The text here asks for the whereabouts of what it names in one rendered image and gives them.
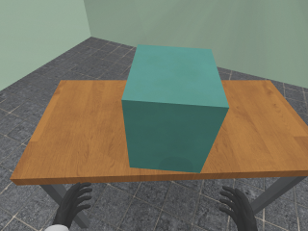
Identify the table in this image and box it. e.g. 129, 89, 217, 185
10, 80, 308, 229

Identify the robot left hand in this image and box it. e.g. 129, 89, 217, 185
52, 182, 92, 230

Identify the carton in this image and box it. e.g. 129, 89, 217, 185
121, 44, 229, 173

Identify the robot right hand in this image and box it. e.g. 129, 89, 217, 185
218, 186, 258, 231

